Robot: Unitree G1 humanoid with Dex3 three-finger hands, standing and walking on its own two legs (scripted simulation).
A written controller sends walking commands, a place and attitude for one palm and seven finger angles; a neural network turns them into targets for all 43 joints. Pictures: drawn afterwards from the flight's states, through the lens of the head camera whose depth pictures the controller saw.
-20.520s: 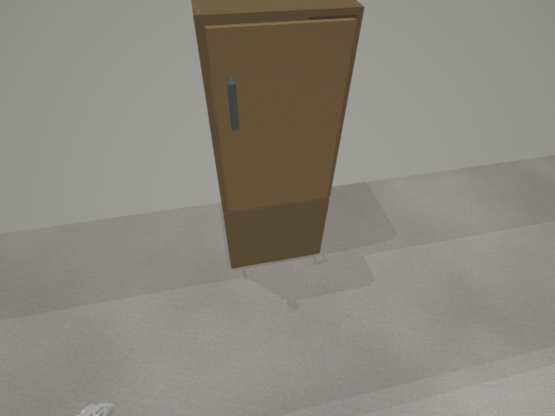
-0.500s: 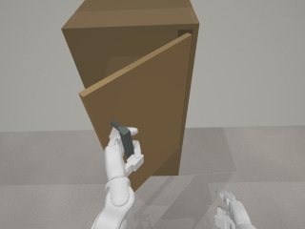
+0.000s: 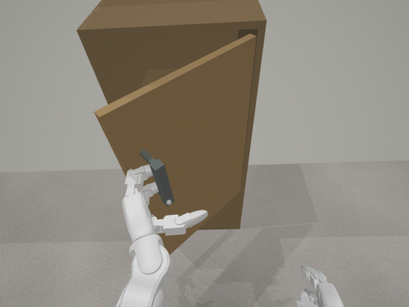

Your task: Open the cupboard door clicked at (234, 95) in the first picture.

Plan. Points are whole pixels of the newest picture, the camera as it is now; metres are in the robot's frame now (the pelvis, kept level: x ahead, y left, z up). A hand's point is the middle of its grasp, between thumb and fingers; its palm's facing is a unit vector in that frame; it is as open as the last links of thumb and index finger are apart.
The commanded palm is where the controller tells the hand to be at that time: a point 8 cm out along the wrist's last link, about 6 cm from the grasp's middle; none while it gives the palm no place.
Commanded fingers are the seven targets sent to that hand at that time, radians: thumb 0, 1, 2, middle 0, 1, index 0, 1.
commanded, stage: open thumb and fingers to let go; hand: left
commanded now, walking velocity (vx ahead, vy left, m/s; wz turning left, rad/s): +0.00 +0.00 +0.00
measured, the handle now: (157, 178) +0.35 +0.11 +0.08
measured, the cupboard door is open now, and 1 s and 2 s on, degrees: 43 44 44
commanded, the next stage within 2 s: slide the hand sideways off the handle in 0.28 s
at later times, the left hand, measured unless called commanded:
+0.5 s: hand (168, 215) +0.27 +0.08 +0.08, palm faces +0.01 -1.00 -0.04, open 16.2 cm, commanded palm +0.25 +0.12 +0.08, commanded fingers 0.00 -0.50 0.30 -0.15 -0.30 -0.15 -0.30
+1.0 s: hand (151, 232) +0.24 +0.10 +0.08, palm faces -0.03 -1.00 +0.02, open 16.3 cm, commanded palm +0.21 +0.16 +0.08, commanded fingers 0.00 -0.50 0.30 -0.15 -0.30 -0.15 -0.30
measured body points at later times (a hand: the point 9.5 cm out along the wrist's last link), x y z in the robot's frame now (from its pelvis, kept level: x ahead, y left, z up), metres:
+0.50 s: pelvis -0.03 +0.05 -0.01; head -0.02 +0.04 +0.44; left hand +0.26 +0.13 +0.08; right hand +0.14 -0.16 -0.10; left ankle +0.01 +0.19 -0.70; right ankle -0.03 -0.07 -0.70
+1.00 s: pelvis -0.04 +0.07 -0.01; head -0.03 +0.07 +0.44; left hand +0.23 +0.16 +0.08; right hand +0.13 -0.15 -0.09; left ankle +0.01 +0.19 -0.70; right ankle -0.03 -0.07 -0.70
